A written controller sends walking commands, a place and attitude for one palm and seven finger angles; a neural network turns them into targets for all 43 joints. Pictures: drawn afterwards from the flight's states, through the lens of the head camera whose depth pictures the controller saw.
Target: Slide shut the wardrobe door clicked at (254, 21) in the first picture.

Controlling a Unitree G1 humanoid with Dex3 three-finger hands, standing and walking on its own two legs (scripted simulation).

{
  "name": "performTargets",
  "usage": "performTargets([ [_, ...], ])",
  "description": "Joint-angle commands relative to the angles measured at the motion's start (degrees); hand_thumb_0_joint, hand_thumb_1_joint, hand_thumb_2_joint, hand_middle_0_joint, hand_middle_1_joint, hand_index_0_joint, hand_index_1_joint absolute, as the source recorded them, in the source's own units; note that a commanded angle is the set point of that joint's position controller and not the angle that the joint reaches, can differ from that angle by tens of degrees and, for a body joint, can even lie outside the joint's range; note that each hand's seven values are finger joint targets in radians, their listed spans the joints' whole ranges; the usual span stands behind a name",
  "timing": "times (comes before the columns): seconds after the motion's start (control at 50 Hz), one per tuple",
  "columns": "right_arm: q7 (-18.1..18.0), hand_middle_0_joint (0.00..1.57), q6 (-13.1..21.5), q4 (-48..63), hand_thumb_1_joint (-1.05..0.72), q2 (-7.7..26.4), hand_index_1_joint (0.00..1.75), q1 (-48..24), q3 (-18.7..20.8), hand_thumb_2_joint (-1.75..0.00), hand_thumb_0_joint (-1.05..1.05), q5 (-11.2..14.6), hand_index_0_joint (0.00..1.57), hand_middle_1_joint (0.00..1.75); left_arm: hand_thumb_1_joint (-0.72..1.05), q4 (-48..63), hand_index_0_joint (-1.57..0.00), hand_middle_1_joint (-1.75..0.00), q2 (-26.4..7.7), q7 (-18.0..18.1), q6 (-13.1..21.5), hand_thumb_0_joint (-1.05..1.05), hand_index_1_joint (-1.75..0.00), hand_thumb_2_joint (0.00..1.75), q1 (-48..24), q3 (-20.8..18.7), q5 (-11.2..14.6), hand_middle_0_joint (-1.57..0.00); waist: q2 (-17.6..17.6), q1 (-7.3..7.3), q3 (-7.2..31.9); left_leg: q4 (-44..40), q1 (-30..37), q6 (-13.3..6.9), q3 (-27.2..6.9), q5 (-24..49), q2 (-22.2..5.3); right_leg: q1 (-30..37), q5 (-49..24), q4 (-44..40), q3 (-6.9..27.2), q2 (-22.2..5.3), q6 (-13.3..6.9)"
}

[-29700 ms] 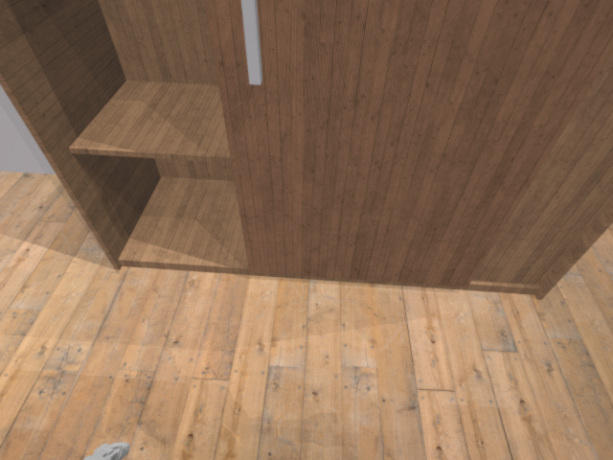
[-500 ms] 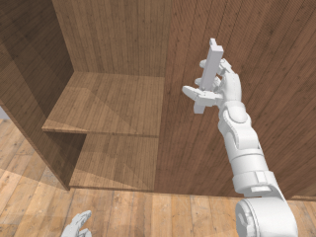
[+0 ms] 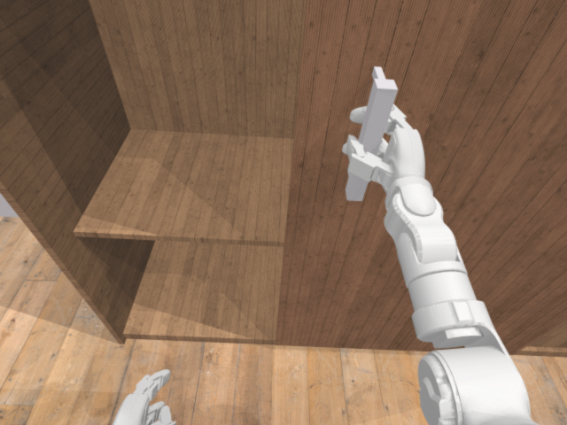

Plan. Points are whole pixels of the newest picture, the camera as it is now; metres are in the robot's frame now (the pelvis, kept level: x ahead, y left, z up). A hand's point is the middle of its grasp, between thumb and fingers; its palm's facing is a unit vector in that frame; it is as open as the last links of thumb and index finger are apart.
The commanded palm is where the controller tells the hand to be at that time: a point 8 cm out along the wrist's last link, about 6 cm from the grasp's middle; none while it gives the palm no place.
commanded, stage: grip the handle and tug to test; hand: right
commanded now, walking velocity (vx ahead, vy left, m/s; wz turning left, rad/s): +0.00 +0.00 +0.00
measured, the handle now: (365, 138) +0.48 -0.07 +0.18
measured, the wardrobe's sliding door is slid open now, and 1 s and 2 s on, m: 0.53 0.53 0.53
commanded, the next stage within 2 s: tug the door sideways, standing still in 0.50 s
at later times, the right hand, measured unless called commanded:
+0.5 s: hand (356, 157) +0.43 -0.05 +0.19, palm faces -0.06 +1.00 +0.02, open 5.9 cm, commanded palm +0.39 -0.12 +0.19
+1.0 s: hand (354, 157) +0.43 -0.05 +0.18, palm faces -0.01 +1.00 -0.01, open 5.9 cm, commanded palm +0.40 -0.06 +0.19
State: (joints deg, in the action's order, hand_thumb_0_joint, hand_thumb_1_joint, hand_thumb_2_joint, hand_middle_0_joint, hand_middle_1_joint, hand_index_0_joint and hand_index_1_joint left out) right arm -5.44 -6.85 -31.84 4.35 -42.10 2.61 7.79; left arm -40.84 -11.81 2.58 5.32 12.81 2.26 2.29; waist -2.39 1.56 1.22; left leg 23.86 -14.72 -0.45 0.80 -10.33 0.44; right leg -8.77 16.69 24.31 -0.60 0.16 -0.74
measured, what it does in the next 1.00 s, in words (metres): stands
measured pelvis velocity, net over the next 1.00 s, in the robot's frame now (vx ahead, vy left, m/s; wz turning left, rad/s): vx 0.02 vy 0.00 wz -0.04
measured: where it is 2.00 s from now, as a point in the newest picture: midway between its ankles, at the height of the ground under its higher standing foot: outside the picture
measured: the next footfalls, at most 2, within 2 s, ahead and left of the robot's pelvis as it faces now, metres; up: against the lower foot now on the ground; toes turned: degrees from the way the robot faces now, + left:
none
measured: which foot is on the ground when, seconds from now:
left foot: down 0.00-1.00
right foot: down 0.00-1.00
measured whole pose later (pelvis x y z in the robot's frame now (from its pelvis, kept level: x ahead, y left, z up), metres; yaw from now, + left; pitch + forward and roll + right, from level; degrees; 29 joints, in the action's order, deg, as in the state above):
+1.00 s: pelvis +0.02 +0.00 +0.00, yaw -2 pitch +2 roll +1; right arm -10.8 -10.3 -23.6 0.2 -39.3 -3.3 6.5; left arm -39.7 -11.2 0.7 4.5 10.8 0.9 2.2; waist -2.5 -0.6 1.3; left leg 25.1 -14.1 -0.3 2.8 -12.7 -0.2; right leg -8.9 18.3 25.5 1.5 0.6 -0.8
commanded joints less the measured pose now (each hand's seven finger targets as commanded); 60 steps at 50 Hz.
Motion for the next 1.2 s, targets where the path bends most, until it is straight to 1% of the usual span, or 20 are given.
performTargets([
  [0.0, -0.2, 0.45, 4.6, 10.2, -0.9, 7.9, 1.4, -31.3, 3.3, -0.9, 0.0, 0.1, 0.45, 1.4, 0.9, 7.1, -0.2, -0.3, -6.5, 0.5, 2.5, 0.0, -0.3, 0.9, -2.7, -1.9, 0.0, -0.2, 6.2, 1.08, 15.4, -2.1, 8.8, -0.5, 0.3, 10.9, 0.1, -0.2, -13.8, -2.6, -0.3, -0.1, -0.7],
  [0.06, 0.0, 0.45, 4.9, 7.8, -0.9, 9.7, 1.4, -31.7, 4.9, -0.9, 0.0, 0.2, 0.45, 1.4, 0.9, 6.7, -0.2, -0.3, -6.6, 0.7, 2.6, 0.0, -0.3, 0.9, -2.2, -1.9, 0.1, -0.2, 6.2, 0.82, 15.5, -2.3, 8.6, -0.4, 0.0, 9.4, 0.0, -1.1, -12.4, -2.6, -0.4, 0.0, -0.8],
  [0.08, 0.0, 0.45, 5.2, 7.2, -0.9, 9.3, 1.4, -31.4, 4.5, -0.9, 0.0, 0.1, 0.45, 1.4, 0.9, 6.8, -0.2, -0.3, -6.6, 0.6, 2.6, 0.0, -0.3, 0.9, -2.3, -1.9, 0.1, -0.2, 4.1, 0.58, 14.8, -2.4, 8.3, -0.6, 0.1, 8.3, -0.1, -1.4, -11.9, -2.8, -0.3, 0.1, -0.7],
  [0.12, 0.0, 0.45, 5.6, 6.0, -0.9, 10.0, 1.4, -31.2, 5.3, -0.9, 0.0, 0.3, 0.45, 1.4, 0.9, 6.7, -0.2, -0.3, -6.8, 0.6, 2.9, 0.0, -0.3, 0.9, -1.8, -2.0, 0.2, -0.2, 6.9, 0.77, 15.0, -2.6, 8.3, -0.3, -0.1, 7.3, 0.1, -2.1, -10.6, -2.8, -0.4, 0.0, -0.9],
  [0.16, 0.3, 0.45, 6.1, 6.5, -0.9, 8.3, 1.4, -31.4, 3.9, -0.9, 0.0, 0.1, 0.45, 1.4, 0.9, 6.9, -0.2, -0.3, -6.6, 0.5, 3.3, 0.0, -0.3, 0.9, -1.7, -2.0, 0.2, -0.2, 5.1, 0.92, 15.6, -2.5, 7.8, -0.4, -0.1, 7.4, 0.1, -1.5, -10.7, -2.8, -0.5, 0.0, -0.8],
  [0.28, 0.6, 0.45, 6.9, 7.2, -0.9, 10.9, 1.4, -26.2, 6.0, -0.9, 0.0, 0.1, 0.45, 1.4, 0.9, 7.7, -0.2, -0.3, -7.0, 0.2, 3.7, 0.0, -0.3, 0.9, -1.7, -2.3, 0.4, -0.2, 6.8, -0.72, 16.6, -2.4, 10.5, -0.6, 0.0, 7.9, 0.0, -2.4, -11.3, -3.3, -0.6, -0.1, -0.7],
  [0.3, 0.9, 0.45, 7.0, 8.6, -0.9, 8.8, 1.4, -26.7, 4.2, -0.9, 0.0, 0.2, 0.45, 1.4, 0.9, 8.0, -0.2, -0.3, -6.9, 0.1, 3.9, 0.0, -0.3, 0.9, -1.8, -2.2, 0.4, -0.2, 5.5, -0.12, 15.7, -2.6, 9.8, -0.6, -0.1, 8.0, 0.1, -2.0, -11.2, -3.6, -0.7, -0.2, -0.7],
  [0.32, 0.9, 0.45, 7.0, 9.4, -0.9, 9.4, 1.4, -26.0, 5.0, -0.9, 0.0, 0.2, 0.45, 1.4, 0.9, 8.1, -0.2, -0.3, -6.8, 0.0, 4.1, 0.0, -0.3, 0.9, -1.6, -2.4, 0.5, -0.2, 5.9, -0.34, 16.3, -2.6, 10.0, -0.6, -0.1, 8.8, 0.3, -1.4, -11.7, -3.4, -0.9, -0.3, -0.8],
  [0.38, 1.1, 0.45, 6.6, 11.9, -0.9, 11.1, 1.4, -20.9, 6.8, -0.9, 0.0, 0.4, 0.45, 1.4, 0.9, 9.1, -0.2, -0.3, -7.1, -0.2, 4.0, 0.0, -0.3, 0.9, -2.4, -2.5, 0.4, -0.2, 5.7, -1.98, 17.8, -2.3, 13.0, -0.7, -0.1, 10.8, 0.0, -1.7, -13.5, -3.7, -1.2, -0.2, -0.6],
  [0.48, 1.6, 0.45, 4.8, 17.4, -0.9, 11.2, 1.4, -13.9, 7.4, -0.9, 0.0, 0.6, 0.45, 1.4, 0.9, 10.4, -0.2, -0.3, -7.0, -0.5, 3.5, 0.0, -0.3, 0.9, -3.8, -2.6, 0.6, -0.2, 7.1, -2.74, 17.6, -2.2, 15.3, -0.7, 0.2, 15.7, 0.2, -1.2, -17.1, -3.8, -1.9, -0.5, -0.5],
  [0.52, 1.6, 0.45, 4.1, 21.4, -0.9, 9.2, 1.4, -14.5, 5.6, -0.9, 0.0, 0.6, 0.45, 1.4, 0.9, 11.0, -0.2, -0.3, -6.6, -0.6, 3.4, 0.0, -0.3, 0.9, -4.2, -2.6, 0.7, -0.2, 5.4, -2.19, 17.8, -2.1, 15.2, -0.6, 0.0, 17.1, 0.3, -0.1, -17.8, -3.8, -2.2, -0.5, -0.5],
  [0.54, 1.4, 0.45, 3.3, 21.0, -0.9, 10.9, 1.4, -12.3, 7.3, -0.9, 0.0, 0.6, 0.45, 1.4, 0.9, 10.9, -0.2, -0.3, -6.6, -0.6, 3.2, 0.0, -0.3, 0.9, -4.2, -2.7, 0.7, -0.2, 5.9, -2.56, 17.8, -2.1, 15.4, -0.6, 0.1, 17.6, 0.3, -0.1, -18.2, -3.6, -2.3, -0.6, -0.5],
  [0.58, 1.1, 0.45, 2.1, 22.7, -0.9, 9.7, 1.4, -11.7, 5.8, -0.9, 0.0, 0.1, 0.45, 1.4, 0.9, 11.1, -0.2, -0.3, -6.7, -0.7, 2.6, 0.0, -0.3, 0.9, -4.6, -2.6, 0.6, -0.2, 5.0, -2.53, 17.8, -1.7, 15.7, -0.8, 0.4, 19.2, 0.2, 0.2, -20.0, -3.4, -2.3, -0.5, -0.3],
  [0.6, 1.1, 0.45, 1.7, 24.9, -0.9, 5.1, 1.4, -15.6, 1.3, -0.9, 0.0, 0.2, 0.45, 1.4, 0.9, 11.0, -0.2, -0.3, -6.3, -0.8, 2.8, 0.0, -0.3, 0.9, -4.7, -2.5, 0.7, -0.2, 4.1, -0.89, 17.2, -1.8, 13.8, -0.5, 0.4, 19.9, 0.3, 1.6, -20.4, -3.0, -2.4, -0.5, -0.4],
  [0.64, -0.1, 0.45, 0.4, 23.0, -0.9, 3.9, 1.4, -21.3, 0.0, -0.9, 0.0, -0.1, 0.45, 1.4, 0.9, 9.5, -0.2, -0.3, -6.4, -0.6, 2.8, 0.0, -0.3, 0.9, -3.7, -2.9, 0.6, -0.2, 4.7, 0.65, 16.8, -1.9, 11.2, -0.3, 0.6, 19.6, 0.5, 2.7, -20.4, -2.0, -2.0, -0.6, -0.5],
  [0.76, -1.8, 0.45, -0.9, 23.2, -0.9, -2.5, 1.4, -23.7, -6.0, -0.9, 0.0, -1.4, 0.45, 1.4, 0.9, 8.4, -0.2, -0.3, -5.6, -1.0, 2.5, 0.0, -0.3, 0.9, -3.3, -3.2, 0.0, -0.2, 3.5, 1.55, 19.8, 0.0, 10.0, -0.7, 1.2, 23.5, 0.2, 5.7, -25.1, 0.0, -1.1, -0.2, -0.5],
  [0.82, -1.6, 0.45, -0.7, 21.8, -0.9, -5.2, 1.4, -23.6, -8.9, -0.9, 0.0, -1.2, 0.45, 1.4, 0.9, 8.2, -0.2, -0.3, -5.5, -1.3, 2.0, 0.0, -0.3, 0.9, -3.6, -3.1, -0.1, -0.2, 5.4, 1.89, 19.4, 0.6, 9.5, -0.8, 1.6, 23.5, 0.3, 5.7, -25.5, 0.4, -0.3, -0.2, -0.6],
  [0.9, -1.5, 0.45, -0.1, 21.3, -0.9, -8.8, 1.4, -25.3, -12.8, -0.9, 0.0, -1.5, 0.45, 1.4, 0.9, 8.2, -0.2, -0.3, -5.2, -1.7, 1.4, 0.0, -0.3, 0.9, -4.4, -3.1, 0.0, -0.2, 4.5, 2.44, 18.2, 1.2, 7.8, -1.1, 1.9, 22.4, 0.2, 6.4, -26.3, 0.9, 0.6, -0.4, -0.5],
  [1.0, -1.9, 0.45, 0.6, 20.6, -0.9, -12.4, 1.4, -27.2, -16.8, -0.9, 0.0, -1.9, 0.45, 1.4, 0.9, 8.0, -0.2, -0.3, -4.7, -2.4, 0.8, 0.0, -0.3, 0.9, -4.7, -2.9, -0.1, -0.2, 2.3, 2.69, 18.0, 2.3, 5.8, -1.5, 2.4, 21.2, 0.2, 7.5, -28.6, 1.6, 1.9, -0.8, 0.1],
  [1.18, -3.0, 0.45, 2.0, 20.0, -0.9, -17.0, 1.4, -30.4, -21.2, -0.9, 0.0, -2.1, 0.45, 1.4, 0.9, 7.1, -0.2, -0.3, -4.3, -3.4, 0.4, 0.0, -0.3, 0.9, -4.5, -3.3, -0.4, -0.2, 3.1, 3.04, 20.0, 3.8, 3.6, -1.6, 3.1, 19.5, 0.2, 9.4, -32.8, 2.8, 3.8, -1.6, 1.0],
])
